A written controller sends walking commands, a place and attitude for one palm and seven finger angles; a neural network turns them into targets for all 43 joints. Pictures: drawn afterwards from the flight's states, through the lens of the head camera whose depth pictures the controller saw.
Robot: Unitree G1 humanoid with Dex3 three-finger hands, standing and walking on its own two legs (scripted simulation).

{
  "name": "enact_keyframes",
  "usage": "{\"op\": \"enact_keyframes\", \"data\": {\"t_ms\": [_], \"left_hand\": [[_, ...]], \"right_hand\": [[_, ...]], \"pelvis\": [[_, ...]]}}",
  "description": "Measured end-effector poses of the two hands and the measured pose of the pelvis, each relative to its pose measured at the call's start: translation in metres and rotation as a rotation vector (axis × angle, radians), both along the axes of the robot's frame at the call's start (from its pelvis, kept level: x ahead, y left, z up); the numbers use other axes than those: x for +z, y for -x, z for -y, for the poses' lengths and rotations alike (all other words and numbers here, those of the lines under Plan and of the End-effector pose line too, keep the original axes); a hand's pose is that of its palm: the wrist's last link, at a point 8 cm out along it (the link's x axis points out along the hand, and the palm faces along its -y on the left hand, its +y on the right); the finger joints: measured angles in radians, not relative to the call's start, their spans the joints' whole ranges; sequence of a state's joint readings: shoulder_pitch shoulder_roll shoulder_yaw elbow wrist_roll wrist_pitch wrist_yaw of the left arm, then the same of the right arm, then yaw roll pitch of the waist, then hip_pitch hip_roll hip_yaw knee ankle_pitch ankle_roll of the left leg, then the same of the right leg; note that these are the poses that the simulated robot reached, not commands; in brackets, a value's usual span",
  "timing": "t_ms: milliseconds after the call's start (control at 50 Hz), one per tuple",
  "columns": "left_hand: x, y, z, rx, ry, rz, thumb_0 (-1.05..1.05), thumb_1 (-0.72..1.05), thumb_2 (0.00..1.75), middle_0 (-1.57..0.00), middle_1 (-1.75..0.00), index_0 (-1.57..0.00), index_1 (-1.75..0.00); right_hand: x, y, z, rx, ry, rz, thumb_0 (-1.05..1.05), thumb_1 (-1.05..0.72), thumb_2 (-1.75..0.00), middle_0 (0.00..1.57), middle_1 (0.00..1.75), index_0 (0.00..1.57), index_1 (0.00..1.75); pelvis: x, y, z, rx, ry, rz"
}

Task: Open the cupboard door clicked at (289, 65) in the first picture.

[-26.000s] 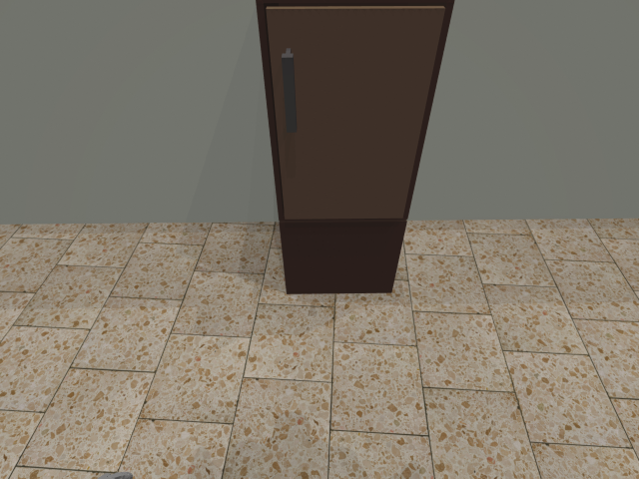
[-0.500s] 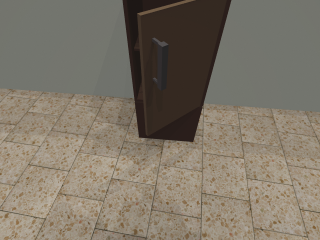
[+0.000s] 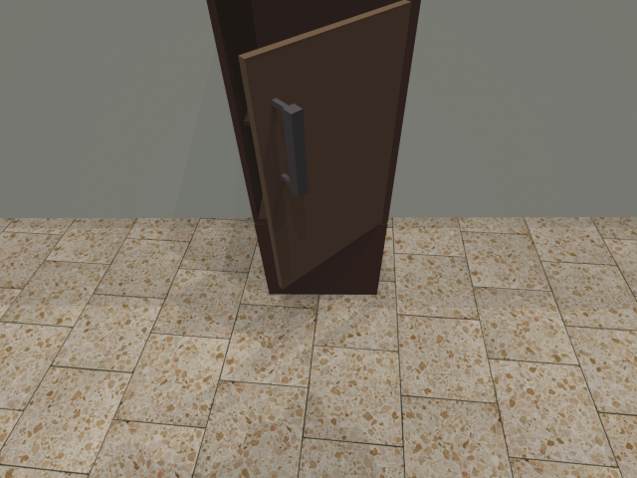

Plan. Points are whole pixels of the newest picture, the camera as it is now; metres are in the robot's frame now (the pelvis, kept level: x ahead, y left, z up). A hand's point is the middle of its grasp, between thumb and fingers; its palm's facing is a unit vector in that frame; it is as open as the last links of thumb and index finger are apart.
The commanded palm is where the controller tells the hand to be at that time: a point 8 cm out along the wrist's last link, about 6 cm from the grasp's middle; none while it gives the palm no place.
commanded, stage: let the arm hang, fingers relaxed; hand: left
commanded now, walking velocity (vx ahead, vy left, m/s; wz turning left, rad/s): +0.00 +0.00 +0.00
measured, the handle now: (289, 149) +0.63 +0.09 +0.08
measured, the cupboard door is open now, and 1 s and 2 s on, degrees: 42 42 42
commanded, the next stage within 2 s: look to check the result in 0.12 s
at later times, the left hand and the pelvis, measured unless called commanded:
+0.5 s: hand out of the picture +0.06 +0.19 -0.16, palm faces +0.02 -0.95 -0.30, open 7.4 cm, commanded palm none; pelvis +0.02 -0.02 +0.00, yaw +0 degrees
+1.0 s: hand out of the picture +0.08 +0.19 -0.17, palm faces -0.01 -0.96 -0.27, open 7.4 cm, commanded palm none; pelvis +0.03 -0.02 +0.00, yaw -3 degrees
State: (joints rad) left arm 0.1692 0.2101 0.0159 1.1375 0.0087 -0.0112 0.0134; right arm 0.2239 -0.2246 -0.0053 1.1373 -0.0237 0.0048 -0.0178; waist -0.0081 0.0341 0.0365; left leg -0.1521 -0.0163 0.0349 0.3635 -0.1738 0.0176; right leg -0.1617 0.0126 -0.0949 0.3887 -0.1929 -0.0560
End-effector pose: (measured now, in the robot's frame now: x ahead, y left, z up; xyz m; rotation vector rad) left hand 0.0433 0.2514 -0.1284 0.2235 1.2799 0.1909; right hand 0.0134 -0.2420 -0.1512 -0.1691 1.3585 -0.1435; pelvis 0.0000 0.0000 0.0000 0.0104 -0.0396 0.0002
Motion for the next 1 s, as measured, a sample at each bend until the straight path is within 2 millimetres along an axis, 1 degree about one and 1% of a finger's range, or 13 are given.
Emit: {"op": "enact_keyframes", "data": {"t_ms": [60, 140, 280, 440, 540, 640, 740, 880, 1000], "left_hand": [[0.000, -0.008, 0.005, -0.009, 0.006, 0.010, 0.01, 0.91, 0.90, -0.20, -0.30, -0.20, -0.30], [-0.001, -0.013, 0.010, -0.011, 0.009, 0.006, 0.01, 0.91, 0.90, -0.20, -0.30, -0.20, -0.30], [0.000, -0.011, 0.013, 0.001, -0.003, -0.023, 0.01, 0.91, 0.90, -0.20, -0.30, -0.20, -0.30], [0.002, -0.008, 0.014, 0.019, -0.024, -0.046, 0.01, 0.91, 0.90, -0.20, -0.30, -0.20, -0.30], [0.003, -0.009, 0.015, 0.023, -0.030, -0.049, 0.01, 0.91, 0.90, -0.20, -0.30, -0.20, -0.30], [0.002, -0.014, 0.017, 0.022, -0.029, -0.045, 0.01, 0.91, 0.90, -0.20, -0.30, -0.20, -0.30], [0.001, -0.020, 0.018, 0.017, -0.022, -0.040, 0.01, 0.91, 0.90, -0.20, -0.30, -0.20, -0.30], [-0.001, -0.029, 0.017, 0.007, -0.011, -0.033, 0.01, 0.91, 0.90, -0.20, -0.30, -0.20, -0.30], [-0.007, -0.032, 0.019, -0.010, 0.005, -0.059, 0.01, 0.91, 0.90, -0.20, -0.30, -0.20, -0.30]], "right_hand": [[0.001, -0.002, 0.005, -0.002, 0.006, -0.001, 0.00, -0.91, -0.89, 0.20, 0.30, 0.20, 0.30], [0.002, -0.005, 0.012, -0.003, 0.013, -0.008, 0.00, -0.91, -0.89, 0.20, 0.30, 0.20, 0.30], [0.002, -0.013, 0.021, 0.000, 0.017, -0.017, 0.00, -0.91, -0.89, 0.20, 0.30, 0.20, 0.30], [0.002, -0.030, 0.031, 0.007, 0.024, -0.004, 0.00, -0.91, -0.89, 0.20, 0.30, 0.20, 0.30], [0.003, -0.040, 0.036, 0.010, 0.030, 0.012, 0.00, -0.91, -0.89, 0.20, 0.30, 0.20, 0.30], [0.004, -0.046, 0.040, 0.011, 0.037, 0.019, 0.00, -0.91, -0.89, 0.20, 0.30, 0.20, 0.30], [0.006, -0.046, 0.041, 0.008, 0.044, 0.014, 0.00, -0.91, -0.89, 0.20, 0.30, 0.20, 0.30], [0.008, -0.042, 0.038, -0.002, 0.051, -0.001, 0.00, -0.91, -0.89, 0.20, 0.30, 0.20, 0.30], [0.005, -0.033, 0.026, -0.051, 0.047, -0.008, 0.00, -0.91, -0.89, 0.20, 0.30, 0.20, 0.30]], "pelvis": [[0.000, -0.002, 0.003, -0.001, 0.000, -0.003], [0.001, -0.006, 0.007, -0.002, 0.000, -0.007], [0.001, -0.013, 0.014, 0.000, -0.001, -0.011], [0.001, -0.021, 0.022, 0.001, 0.000, -0.011], [0.001, -0.024, 0.025, -0.001, 0.002, -0.011], [0.001, -0.027, 0.026, -0.002, 0.004, -0.011], [0.001, -0.030, 0.026, -0.004, 0.005, -0.013], [0.002, -0.034, 0.023, -0.010, 0.006, -0.017], [-0.001, -0.034, 0.018, -0.052, 0.012, -0.024]]}}
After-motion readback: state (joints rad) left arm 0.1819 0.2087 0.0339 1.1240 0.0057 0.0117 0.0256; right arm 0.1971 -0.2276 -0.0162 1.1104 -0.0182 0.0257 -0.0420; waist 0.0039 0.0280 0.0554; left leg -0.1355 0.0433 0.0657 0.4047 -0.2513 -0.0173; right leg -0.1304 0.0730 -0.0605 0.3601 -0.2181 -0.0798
